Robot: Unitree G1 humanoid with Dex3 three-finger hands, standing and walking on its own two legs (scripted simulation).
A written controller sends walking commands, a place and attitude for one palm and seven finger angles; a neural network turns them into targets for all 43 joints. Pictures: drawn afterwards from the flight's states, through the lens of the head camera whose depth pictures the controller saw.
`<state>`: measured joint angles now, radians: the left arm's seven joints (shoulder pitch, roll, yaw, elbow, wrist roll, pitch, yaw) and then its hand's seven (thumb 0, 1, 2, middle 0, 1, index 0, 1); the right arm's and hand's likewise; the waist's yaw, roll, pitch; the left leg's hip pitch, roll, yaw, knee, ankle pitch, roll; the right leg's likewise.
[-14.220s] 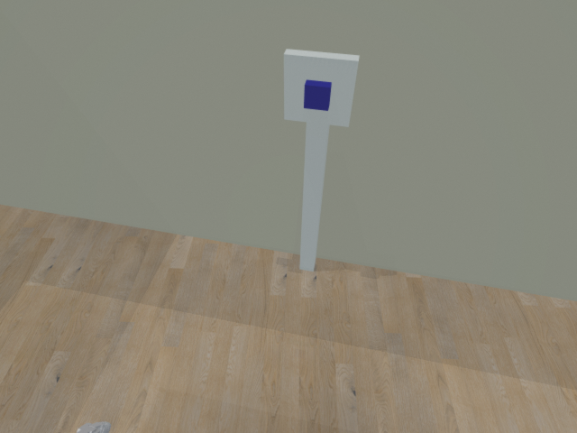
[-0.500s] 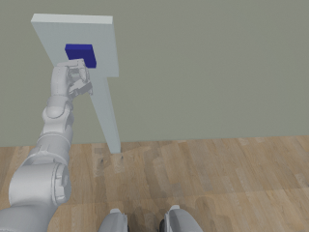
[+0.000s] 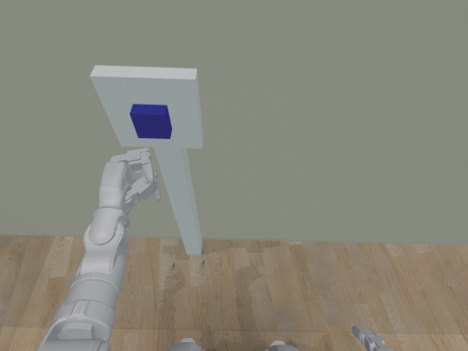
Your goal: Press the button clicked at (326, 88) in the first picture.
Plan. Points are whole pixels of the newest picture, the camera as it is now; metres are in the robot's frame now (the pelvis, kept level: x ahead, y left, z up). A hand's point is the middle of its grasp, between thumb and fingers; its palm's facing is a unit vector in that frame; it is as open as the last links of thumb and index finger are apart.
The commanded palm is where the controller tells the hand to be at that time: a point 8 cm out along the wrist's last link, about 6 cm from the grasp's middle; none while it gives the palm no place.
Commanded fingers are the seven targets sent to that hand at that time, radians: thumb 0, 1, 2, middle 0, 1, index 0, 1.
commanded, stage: pull the fist back off the button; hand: left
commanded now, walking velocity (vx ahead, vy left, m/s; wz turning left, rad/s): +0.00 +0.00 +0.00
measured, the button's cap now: (152, 120) +0.49 +0.16 +0.10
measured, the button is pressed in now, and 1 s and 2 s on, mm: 0 0 0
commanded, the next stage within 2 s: draw the hand back to the body in 0.22 s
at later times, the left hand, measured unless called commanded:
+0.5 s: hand (147, 194) +0.34 +0.15 +0.08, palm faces +0.00 -1.00 -0.03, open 3.1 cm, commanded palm +0.31 +0.21 +0.10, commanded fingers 0.00 0.90 0.90 -1.30 -1.50 -1.30 -1.50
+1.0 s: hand (78, 236) +0.25 +0.20 +0.14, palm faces +0.21 -0.95 -0.22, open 3.1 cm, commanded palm +0.21 +0.24 +0.16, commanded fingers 0.00 0.90 0.90 -1.30 -1.50 -1.30 -1.50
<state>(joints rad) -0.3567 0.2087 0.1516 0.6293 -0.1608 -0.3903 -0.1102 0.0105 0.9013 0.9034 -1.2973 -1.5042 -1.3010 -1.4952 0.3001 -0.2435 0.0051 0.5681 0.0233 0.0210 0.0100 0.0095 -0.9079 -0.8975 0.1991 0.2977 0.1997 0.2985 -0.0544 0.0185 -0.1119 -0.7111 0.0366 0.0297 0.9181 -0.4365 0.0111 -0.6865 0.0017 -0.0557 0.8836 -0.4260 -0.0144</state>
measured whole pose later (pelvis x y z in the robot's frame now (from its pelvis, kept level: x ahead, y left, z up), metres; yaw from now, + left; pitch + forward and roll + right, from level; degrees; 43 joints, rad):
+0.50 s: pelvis +0.00 -0.02 +0.01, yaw +1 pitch +10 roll +0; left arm -0.17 0.23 0.15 0.41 -0.22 -0.30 -0.17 0.01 0.90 0.90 -1.30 -1.50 -1.30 -1.49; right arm 0.27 -0.24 0.02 0.56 0.04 0.00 -0.02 0.01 -0.91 -0.90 0.20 0.30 0.20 0.30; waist -0.04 0.03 -0.10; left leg -0.61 0.04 0.01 0.86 -0.42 -0.01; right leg -0.59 0.01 -0.07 0.85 -0.43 -0.04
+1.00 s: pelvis +0.01 -0.01 +0.04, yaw +1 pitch +0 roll -1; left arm 0.25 0.28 0.12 -0.14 -0.11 -0.08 0.02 0.01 0.90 0.90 -1.30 -1.50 -1.30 -1.49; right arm 0.19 -0.23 0.05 0.56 0.03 -0.08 -0.09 0.01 -0.91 -0.90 0.20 0.30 0.20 0.30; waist 0.03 0.04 -0.04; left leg -0.28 0.02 0.02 0.59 -0.31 0.00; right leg -0.25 0.00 -0.07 0.57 -0.32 -0.02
